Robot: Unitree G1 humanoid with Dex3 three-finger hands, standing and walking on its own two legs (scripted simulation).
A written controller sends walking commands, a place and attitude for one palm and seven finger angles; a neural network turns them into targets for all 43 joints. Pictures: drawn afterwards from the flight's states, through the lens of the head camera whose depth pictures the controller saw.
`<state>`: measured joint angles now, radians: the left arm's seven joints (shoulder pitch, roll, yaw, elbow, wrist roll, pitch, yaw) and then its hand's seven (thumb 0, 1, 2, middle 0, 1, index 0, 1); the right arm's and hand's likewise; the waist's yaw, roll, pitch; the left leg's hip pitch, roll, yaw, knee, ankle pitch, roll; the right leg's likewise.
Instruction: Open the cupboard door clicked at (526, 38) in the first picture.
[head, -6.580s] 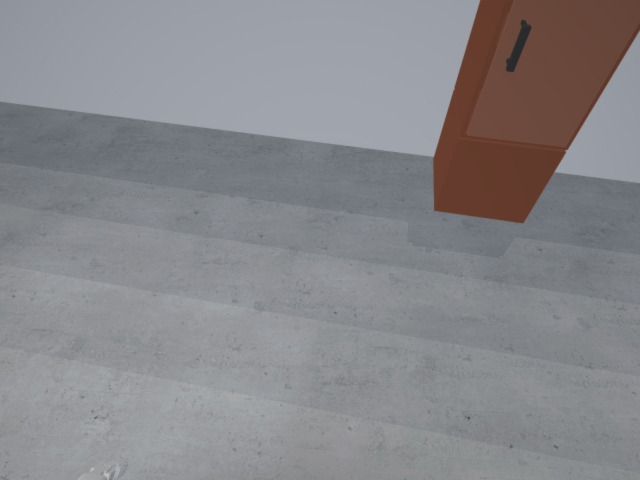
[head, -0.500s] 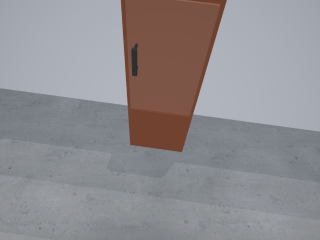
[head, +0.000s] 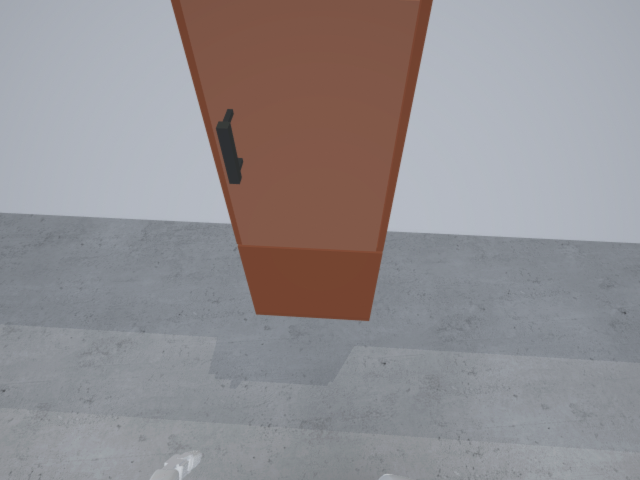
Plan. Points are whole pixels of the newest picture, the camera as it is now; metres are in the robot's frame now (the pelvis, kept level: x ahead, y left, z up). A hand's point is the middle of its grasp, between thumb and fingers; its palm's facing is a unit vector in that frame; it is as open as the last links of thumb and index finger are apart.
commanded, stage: take the last steps up to it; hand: left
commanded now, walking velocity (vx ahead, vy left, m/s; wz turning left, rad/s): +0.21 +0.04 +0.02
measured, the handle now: (232, 147) +0.68 +0.19 +0.01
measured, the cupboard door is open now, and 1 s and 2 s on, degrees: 0 0 0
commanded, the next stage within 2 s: come to a stop and stand still in 0.16 s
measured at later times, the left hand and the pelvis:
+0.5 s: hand out of the picture +0.12 +0.22 -0.17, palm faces +0.04 -0.98 -0.18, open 7.4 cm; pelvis +0.13 +0.04 +0.02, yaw -2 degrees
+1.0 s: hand (198, 466) +0.17 +0.18 -0.14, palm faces +0.04 -0.97 -0.25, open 7.4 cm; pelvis +0.11 -0.01 +0.02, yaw -1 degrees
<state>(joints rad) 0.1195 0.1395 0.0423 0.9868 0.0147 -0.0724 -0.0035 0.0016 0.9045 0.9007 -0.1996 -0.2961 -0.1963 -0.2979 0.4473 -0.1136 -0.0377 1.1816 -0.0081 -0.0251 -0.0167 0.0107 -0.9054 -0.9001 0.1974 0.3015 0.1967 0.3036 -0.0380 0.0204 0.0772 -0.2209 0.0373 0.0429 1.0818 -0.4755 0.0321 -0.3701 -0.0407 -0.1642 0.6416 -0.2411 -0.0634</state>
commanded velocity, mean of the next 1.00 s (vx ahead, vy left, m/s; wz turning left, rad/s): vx -0.03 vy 0.02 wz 0.00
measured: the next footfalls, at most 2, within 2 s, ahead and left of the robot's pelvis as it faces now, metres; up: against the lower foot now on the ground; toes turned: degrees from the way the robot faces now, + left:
left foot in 0.32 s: +0.21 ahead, +0.16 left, +0.00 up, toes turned +7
right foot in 0.72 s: +0.16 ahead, -0.13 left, +0.00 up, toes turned -4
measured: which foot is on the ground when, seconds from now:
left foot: up 0.00-0.30, down 0.32-0.72, up 0.74-1.00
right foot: down 0.00-0.32, up 0.34-0.70, down 0.72-1.00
